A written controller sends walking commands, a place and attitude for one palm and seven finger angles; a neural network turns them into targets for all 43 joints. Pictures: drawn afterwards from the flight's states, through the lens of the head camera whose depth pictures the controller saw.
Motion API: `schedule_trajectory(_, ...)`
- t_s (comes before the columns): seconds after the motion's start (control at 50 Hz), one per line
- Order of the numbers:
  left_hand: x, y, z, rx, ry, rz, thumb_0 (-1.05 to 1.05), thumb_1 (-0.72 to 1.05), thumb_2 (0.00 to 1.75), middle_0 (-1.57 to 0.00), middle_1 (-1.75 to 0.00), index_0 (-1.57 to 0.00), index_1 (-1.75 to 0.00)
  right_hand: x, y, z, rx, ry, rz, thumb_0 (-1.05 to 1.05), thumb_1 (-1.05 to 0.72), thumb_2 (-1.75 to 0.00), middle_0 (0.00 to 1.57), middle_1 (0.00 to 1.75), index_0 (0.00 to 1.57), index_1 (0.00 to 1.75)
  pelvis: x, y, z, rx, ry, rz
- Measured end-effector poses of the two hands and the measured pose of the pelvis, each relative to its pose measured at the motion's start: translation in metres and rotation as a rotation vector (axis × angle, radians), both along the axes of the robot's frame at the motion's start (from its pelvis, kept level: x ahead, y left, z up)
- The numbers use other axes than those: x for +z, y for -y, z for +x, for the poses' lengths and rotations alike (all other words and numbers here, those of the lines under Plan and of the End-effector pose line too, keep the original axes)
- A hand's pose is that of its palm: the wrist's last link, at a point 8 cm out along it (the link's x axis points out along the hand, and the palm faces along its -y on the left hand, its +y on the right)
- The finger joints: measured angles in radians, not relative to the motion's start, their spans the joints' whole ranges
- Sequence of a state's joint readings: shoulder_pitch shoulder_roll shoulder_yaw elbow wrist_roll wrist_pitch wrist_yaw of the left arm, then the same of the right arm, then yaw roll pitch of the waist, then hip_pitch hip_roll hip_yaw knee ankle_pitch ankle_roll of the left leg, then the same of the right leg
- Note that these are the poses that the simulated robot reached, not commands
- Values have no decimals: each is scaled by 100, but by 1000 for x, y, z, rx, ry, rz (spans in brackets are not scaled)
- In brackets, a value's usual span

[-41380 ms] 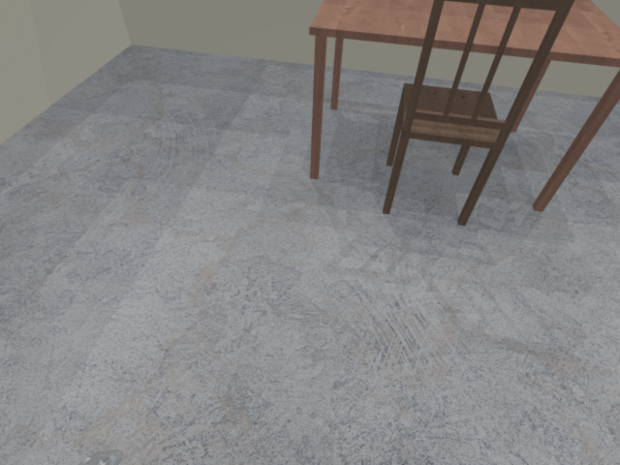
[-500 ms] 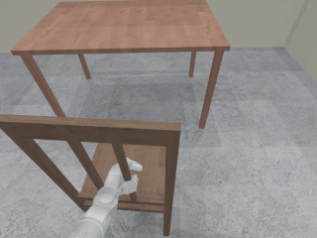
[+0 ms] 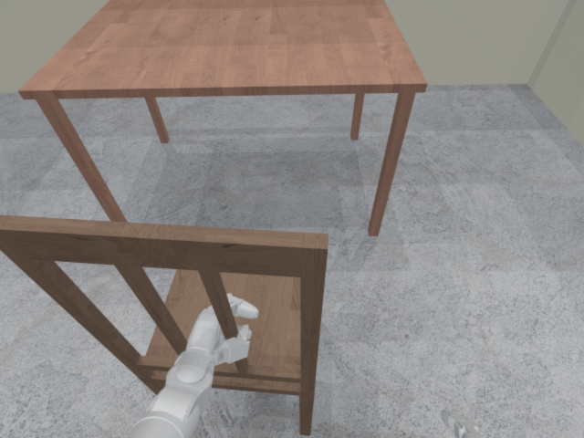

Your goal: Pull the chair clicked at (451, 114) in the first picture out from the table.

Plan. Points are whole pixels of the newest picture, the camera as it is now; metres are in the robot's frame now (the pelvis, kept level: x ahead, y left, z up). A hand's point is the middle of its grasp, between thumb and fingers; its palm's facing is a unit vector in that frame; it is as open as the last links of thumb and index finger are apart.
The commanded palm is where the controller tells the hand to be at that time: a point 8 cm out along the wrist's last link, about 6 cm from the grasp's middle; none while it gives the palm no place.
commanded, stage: open the thumb and straighten the fingers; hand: left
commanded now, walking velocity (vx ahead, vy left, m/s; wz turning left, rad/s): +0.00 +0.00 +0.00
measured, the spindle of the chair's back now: (167, 324) +0.30 +0.21 -0.05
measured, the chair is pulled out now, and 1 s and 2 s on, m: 0.58 0.58 0.58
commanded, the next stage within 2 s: draw the fingers out of the gap in 0.70 s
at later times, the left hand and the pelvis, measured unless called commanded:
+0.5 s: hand (241, 335) +0.29 +0.09 -0.06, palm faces -0.13 -0.98 -0.14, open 14.9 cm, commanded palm +0.27 +0.15 -0.05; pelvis +0.00 +0.01 -0.03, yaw +0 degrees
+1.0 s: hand (218, 357) +0.26 +0.13 -0.08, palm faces -0.09 -0.98 -0.15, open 17.5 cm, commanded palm +0.24 +0.17 -0.05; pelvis +0.01 +0.00 -0.04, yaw +1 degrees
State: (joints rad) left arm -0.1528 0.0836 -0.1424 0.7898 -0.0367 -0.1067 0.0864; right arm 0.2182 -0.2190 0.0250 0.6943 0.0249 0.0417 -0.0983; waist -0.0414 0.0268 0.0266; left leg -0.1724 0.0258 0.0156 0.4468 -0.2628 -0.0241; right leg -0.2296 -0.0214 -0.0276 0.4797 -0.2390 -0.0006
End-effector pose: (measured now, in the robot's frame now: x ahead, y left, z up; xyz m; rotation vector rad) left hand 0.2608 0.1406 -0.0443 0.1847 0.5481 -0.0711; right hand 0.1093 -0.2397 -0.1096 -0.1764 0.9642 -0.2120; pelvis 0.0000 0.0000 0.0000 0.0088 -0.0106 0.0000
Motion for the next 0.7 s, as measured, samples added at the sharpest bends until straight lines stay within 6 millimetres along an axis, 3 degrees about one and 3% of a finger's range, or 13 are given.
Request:
schedule_trajectory(0.12, -3, -4, 3, -4, 51, -35, 3, 60, 76, -38, -136, -49, -145, 3, 15, -9, -5, 31, 1, 1, -91, -90, 20, 30, 21, 30, -8, 4, -5, 7, -61, 3)
schedule_trajectory(0.3, -5, -11, 8, -17, 29, 4, 1, -11, 41, -42, -131, -46, -135, -14, 16, -17, -6, 41, 15, 1, -91, -90, 20, 30, 20, 30, -20, -3, -8, 1, -117, 5)
schedule_trajectory(0.46, -3, -8, 14, -20, 38, -11, 0, -44, 25, -31, -93, -32, -94, -23, -1, -11, 7, 59, 44, 1, -91, -90, 20, 30, 20, 30, -27, -6, -2, 3, -144, 6)
schedule_trajectory(0.7, -8, -24, 16, 8, 17, 5, -1, -53, 21, -7, -21, -7, -21, -19, -1, 12, 37, 105, 19, 1, -91, -90, 20, 30, 21, 30, -32, -5, 5, 10, -166, 1)
